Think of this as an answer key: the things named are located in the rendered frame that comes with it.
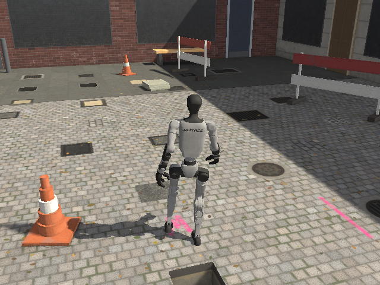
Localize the robot right hand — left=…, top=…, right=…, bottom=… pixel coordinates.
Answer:
left=205, top=155, right=219, bottom=164

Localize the left robot upper arm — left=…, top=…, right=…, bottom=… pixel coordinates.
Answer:
left=166, top=119, right=181, bottom=153

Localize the humanoid robot head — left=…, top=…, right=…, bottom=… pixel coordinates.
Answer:
left=183, top=94, right=203, bottom=123

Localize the right robot forearm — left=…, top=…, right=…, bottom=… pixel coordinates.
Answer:
left=212, top=143, right=220, bottom=159

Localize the right robot upper arm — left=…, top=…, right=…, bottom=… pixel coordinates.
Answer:
left=205, top=120, right=219, bottom=151

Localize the robot left hand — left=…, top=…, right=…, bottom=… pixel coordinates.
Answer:
left=156, top=171, right=170, bottom=187

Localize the left robot forearm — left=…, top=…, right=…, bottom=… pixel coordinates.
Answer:
left=157, top=144, right=171, bottom=173

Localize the robot right foot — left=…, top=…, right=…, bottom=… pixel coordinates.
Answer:
left=191, top=230, right=201, bottom=246

